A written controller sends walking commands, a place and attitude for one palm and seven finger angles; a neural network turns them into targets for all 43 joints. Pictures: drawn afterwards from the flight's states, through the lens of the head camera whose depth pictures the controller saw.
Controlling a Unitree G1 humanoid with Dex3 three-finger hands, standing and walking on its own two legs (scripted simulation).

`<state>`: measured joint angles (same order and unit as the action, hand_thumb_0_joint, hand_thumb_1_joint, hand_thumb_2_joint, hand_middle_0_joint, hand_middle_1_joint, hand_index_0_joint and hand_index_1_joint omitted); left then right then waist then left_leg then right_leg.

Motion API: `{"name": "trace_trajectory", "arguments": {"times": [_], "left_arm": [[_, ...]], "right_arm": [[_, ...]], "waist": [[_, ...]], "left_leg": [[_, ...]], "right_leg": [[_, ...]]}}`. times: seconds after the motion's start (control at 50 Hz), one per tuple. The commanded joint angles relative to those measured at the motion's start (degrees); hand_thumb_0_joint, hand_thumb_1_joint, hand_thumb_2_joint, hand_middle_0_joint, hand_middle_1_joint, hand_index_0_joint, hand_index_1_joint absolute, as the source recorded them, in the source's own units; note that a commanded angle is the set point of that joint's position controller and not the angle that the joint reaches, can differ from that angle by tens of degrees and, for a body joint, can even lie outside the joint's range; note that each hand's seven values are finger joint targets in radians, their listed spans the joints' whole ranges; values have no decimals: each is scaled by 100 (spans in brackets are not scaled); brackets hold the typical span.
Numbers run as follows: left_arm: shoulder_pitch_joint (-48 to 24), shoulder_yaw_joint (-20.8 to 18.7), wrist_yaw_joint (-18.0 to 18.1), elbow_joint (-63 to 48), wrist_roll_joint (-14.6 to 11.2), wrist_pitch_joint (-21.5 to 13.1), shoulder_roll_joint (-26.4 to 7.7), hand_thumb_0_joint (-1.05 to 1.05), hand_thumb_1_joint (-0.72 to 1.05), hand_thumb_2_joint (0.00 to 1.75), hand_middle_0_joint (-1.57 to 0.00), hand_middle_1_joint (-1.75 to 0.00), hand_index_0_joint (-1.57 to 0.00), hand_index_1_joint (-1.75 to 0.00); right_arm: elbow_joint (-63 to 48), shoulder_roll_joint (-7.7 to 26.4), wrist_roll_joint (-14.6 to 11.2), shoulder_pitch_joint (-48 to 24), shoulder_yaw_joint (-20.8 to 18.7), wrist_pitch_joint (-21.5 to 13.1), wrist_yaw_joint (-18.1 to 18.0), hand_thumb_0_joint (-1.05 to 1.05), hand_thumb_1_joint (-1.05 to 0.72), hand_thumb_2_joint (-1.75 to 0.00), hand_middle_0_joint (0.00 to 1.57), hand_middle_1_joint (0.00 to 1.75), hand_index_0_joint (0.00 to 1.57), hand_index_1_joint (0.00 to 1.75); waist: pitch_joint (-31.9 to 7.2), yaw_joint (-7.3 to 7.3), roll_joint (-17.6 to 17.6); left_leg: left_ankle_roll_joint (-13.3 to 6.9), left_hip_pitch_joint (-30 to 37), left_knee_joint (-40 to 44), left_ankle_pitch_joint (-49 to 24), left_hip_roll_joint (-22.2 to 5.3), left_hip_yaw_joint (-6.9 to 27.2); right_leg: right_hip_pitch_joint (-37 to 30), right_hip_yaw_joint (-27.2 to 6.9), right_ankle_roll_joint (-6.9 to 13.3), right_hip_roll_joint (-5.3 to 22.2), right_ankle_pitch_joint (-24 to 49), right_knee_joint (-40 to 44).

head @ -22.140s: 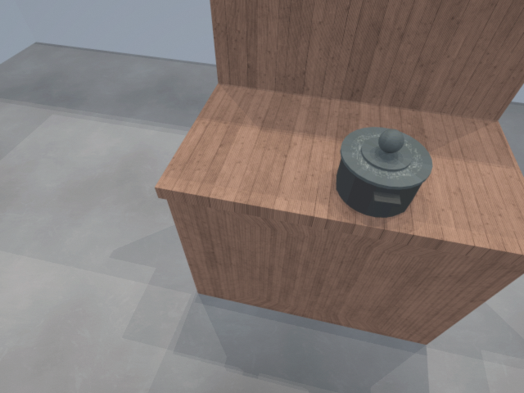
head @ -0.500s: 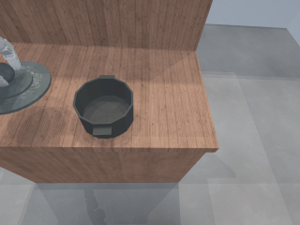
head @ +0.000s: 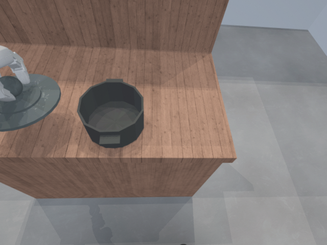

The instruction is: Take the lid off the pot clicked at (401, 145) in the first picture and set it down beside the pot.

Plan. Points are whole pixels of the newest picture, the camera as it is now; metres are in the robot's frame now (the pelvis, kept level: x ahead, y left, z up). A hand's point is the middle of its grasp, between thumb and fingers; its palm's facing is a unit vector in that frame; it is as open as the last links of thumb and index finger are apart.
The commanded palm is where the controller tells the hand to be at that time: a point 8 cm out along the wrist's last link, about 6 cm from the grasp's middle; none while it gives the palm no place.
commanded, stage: lower the lid onto the table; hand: left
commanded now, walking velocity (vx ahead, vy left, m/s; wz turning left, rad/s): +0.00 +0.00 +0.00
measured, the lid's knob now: (9, 86) +0.48 +0.34 +0.09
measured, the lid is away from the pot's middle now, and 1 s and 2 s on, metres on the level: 0.22 0.23 0.23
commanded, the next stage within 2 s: open the fingers wide in 1.86 s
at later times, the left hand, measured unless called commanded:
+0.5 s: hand (6, 94) +0.46 +0.35 +0.08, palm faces -0.48 -0.16 -0.86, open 7.9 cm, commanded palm +0.51 +0.36 +0.14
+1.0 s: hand (12, 102) +0.46 +0.35 +0.05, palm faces -0.50 -0.13 -0.85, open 7.9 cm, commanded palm +0.51 +0.35 +0.10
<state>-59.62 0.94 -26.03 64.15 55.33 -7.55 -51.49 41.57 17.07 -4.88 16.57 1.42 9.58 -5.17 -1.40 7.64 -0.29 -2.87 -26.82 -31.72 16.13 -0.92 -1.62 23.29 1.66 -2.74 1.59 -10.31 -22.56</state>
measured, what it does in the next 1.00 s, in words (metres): stands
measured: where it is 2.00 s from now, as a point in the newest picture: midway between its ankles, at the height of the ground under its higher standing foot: outside the picture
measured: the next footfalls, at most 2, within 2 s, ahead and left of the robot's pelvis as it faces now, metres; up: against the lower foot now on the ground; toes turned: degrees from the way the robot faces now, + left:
none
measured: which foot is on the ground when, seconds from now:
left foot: down 0.00-1.00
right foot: down 0.00-1.00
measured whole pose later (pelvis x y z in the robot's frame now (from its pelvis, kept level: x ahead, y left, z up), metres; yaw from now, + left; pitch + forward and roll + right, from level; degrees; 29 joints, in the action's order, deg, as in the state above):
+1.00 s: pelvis +0.00 +0.02 -0.02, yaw -1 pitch +16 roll -4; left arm -57.0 -0.8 -23.3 65.6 57.3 -11.4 -52.4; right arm 40.9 16.0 -4.3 18.3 1.8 10.4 -6.5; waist -2.7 9.1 -0.1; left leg -4.0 -36.5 -40.7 20.1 -1.5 -1.9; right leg 32.5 1.1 -2.5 1.1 -13.1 -29.9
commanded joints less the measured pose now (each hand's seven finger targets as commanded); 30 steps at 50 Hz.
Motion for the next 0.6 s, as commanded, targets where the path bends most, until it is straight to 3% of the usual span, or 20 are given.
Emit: {"name": "trace_trajectory", "arguments": {"times": [0.0, 0.04, 0.08, 0.12, 0.18, 0.26, 0.34, 0.38, 0.44, 0.52, 0.54, 0.56, 0.58], "left_arm": [[-2882, -442, 303, -1244, 7, -25, -1962, 0, 65, 91, -83, -105, -84, -106], [-2789, -722, 347, -1299, 21, -105, -2292, 0, 65, 91, -83, -105, -84, -106], [-2723, -543, 323, -1022, -40, -89, -2105, 0, 65, 91, -83, -105, -84, -106], [-2763, -587, 310, -1082, -68, -94, -2217, 0, 65, 91, -83, -105, -84, -106], [-2815, -576, 347, -1189, -6, -123, -2206, 0, 65, 91, -83, -105, -84, -106], [-2580, -787, 367, -1075, 14, -181, -2420, 0, 65, 91, -83, -105, -84, -106], [-2555, -367, 290, -943, -35, -134, -1896, 0, 65, 91, -83, -105, -84, -106], [-2686, -451, 310, -1114, -21, -138, -2020, 0, 65, 91, -83, -105, -84, -106], [-2570, -769, 348, -1209, -23, -225, -2360, 0, 65, 91, -83, -105, -84, -106], [-2465, -614, 344, -882, -45, -210, -2235, 0, 65, 91, -83, -105, -84, -106], [-2522, -475, 337, -936, -25, -237, -2085, 0, 65, 91, -83, -105, -84, -106], [-2621, -656, 380, -1138, 9, -254, -2311, 0, 65, 91, -83, -105, -84, -106], [-2632, -649, 410, -1167, 35, -252, -2297, 0, 65, 91, -83, -105, -84, -106]], "right_arm": [[-317, 1178, 25, 623, -360, -80, -135, 0, -90, -90, 20, 30, 20, 30], [-379, 1171, 37, 587, -343, -104, -178, 0, -90, -90, 20, 30, 20, 30], [-336, 1164, 10, 609, -328, -115, -215, 0, -90, -90, 20, 30, 20, 30], [-308, 1198, -2, 642, -334, -126, -224, 0, -90, -90, 20, 30, 20, 30], [-296, 1187, 4, 717, -332, -129, -227, 0, -90, -90, 20, 30, 20, 30], [-326, 1190, 20, 745, -326, -119, -257, 0, -90, -90, 20, 30, 20, 30], [-292, 1191, -18, 790, -347, -111, -234, 0, -90, -90, 20, 30, 20, 30], [-242, 1204, 10, 875, -360, -72, -227, 0, -90, -90, 20, 30, 20, 30], [-298, 1192, 25, 880, -348, -82, -257, 0, -90, -90, 20, 30, 20, 30], [-269, 1200, 5, 889, -326, -76, -284, 0, -90, -90, 20, 30, 20, 30], [-271, 1199, -9, 866, -320, -78, -282, 0, -90, -90, 20, 30, 20, 30], [-241, 1216, 25, 916, -335, -61, -282, 0, -90, -90, 20, 30, 20, 30], [-260, 1191, 26, 929, -329, -58, -280, 0, -90, -90, 20, 30, 20, 30]], "waist": [[-2396, 18, -1024], [-2672, -40, -982], [-2405, 61, -852], [-2368, 61, -892], [-2468, 49, -1224], [-2634, 24, -1066], [-2365, 103, -1099], [-2564, 118, -1312], [-2862, 48, -1215], [-2437, 138, -1017], [-2437, 136, -1187], [-2613, 100, -1342], [-2694, 104, -1518]], "left_leg": [[-186, 1972, 135, -2414, 51, 216], [-210, 1887, 61, -2540, 89, 177], [-220, 1646, 42, -2191, 91, 114], [-234, 1598, 41, -2056, 83, 94], [-201, 1823, -43, -2481, 49, 163], [-216, 1724, -186, -2702, 74, 158], [-197, 1707, -197, -2741, 23, 156], [-188, 1932, -293, -2951, 0, 193], [-200, 1927, -377, -3274, 15, 219], [-211, 1530, -385, -2607, 32, 146], [-184, 1580, -371, -2749, 14, 161], [-188, 1740, -418, -2859, 3, 192], [-168, 1885, -461, -3083, -6, 220]], "right_leg": [[-199, 237, 406, -513, 1038, -29], [-439, 191, 411, -497, 1291, -103], [-339, 194, 379, -485, 1212, -125], [-338, 189, 383, -479, 1171, -130], [-137, 217, 406, -514, 1174, -187], [-204, 207, 380, -525, 1354, -300], [172, 252, 387, -538, 1195, -306], [264, 255, 382, -565, 1187, -347], [100, 240, 382, -572, 1416, -430], [261, 254, 362, -566, 1118, -438], [358, 264, 389, -564, 1103, -459], [339, 245, 384, -570, 1124, -474], [414, 255, 398, -581, 1148, -492]]}}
